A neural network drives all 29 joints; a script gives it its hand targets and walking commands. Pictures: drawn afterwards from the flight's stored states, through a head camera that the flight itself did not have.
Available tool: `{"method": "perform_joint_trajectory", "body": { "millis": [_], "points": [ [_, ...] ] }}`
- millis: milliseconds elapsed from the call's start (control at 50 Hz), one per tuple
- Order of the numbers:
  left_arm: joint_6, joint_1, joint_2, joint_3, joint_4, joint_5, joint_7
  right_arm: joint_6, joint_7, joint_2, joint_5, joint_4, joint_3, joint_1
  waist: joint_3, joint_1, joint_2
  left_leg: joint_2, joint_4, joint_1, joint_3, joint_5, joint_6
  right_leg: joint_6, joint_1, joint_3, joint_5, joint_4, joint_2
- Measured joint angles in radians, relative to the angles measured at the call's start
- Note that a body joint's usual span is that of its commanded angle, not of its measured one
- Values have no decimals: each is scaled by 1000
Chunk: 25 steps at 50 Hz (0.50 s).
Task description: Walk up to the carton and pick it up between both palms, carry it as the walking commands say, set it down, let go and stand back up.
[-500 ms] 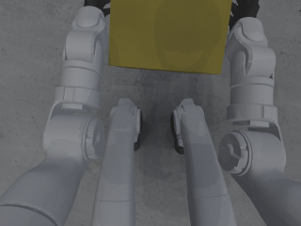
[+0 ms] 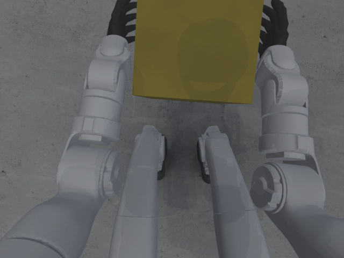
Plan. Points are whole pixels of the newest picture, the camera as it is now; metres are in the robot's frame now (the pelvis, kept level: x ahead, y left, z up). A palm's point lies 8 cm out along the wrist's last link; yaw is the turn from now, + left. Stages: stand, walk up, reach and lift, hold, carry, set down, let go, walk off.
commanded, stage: reach and lift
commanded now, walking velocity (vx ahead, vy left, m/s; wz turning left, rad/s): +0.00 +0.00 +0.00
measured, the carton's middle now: (191, 52) +0.49 -0.03 -0.13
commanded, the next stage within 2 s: none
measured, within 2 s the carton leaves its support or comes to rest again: neither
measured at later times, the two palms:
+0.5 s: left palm (106, 31) +0.48 +0.11 +0.01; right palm (299, 40) +0.45 -0.18 +0.02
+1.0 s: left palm out of the picture +0.46 +0.12 +0.13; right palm out of the picture +0.44 -0.17 +0.14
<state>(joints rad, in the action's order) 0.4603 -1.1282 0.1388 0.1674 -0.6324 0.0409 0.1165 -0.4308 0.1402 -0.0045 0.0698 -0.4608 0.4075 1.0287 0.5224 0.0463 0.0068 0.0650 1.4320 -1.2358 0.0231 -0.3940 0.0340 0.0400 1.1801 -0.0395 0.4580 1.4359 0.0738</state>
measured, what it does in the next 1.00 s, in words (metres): rises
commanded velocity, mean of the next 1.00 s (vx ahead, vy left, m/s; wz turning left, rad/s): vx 0.00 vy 0.00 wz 0.00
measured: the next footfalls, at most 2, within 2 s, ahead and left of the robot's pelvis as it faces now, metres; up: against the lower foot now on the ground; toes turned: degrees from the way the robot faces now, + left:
none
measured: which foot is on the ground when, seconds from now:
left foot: down 0.00-1.00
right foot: down 0.00-1.00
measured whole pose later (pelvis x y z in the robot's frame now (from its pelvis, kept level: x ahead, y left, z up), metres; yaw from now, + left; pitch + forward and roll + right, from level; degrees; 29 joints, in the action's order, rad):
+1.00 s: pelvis +0.10 +0.00 +0.13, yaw +0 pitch +8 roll -1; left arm 0.47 -0.57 -0.09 0.31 -0.72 0.27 0.04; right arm -0.44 0.04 0.17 0.29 -0.59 0.47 0.52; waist -0.07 0.07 -0.01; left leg 0.07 0.83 -0.64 0.04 -0.33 0.05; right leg 0.02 0.58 -0.08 0.37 0.82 0.04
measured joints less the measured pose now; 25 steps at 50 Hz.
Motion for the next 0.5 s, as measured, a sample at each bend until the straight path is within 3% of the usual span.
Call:
{"method": "perform_joint_trajectory", "body": {
  "millis": [180, 500],
  "points": [
    [-1, 29, -27, 22, 4, 21, -1, 9, -9, 5, 8, -4, -2, -35, -1, -4, -14, -6, -88, 110, -3, 18, -6, -8, -100, -11, -22, -80, 3],
    [-10, 153, -59, 45, 23, 67, -49, 6, -4, 71, 47, 33, -7, -155, -22, -13, -16, -9, -285, 322, 17, 64, -15, -25, -309, -7, -71, -276, 0]
  ]
}}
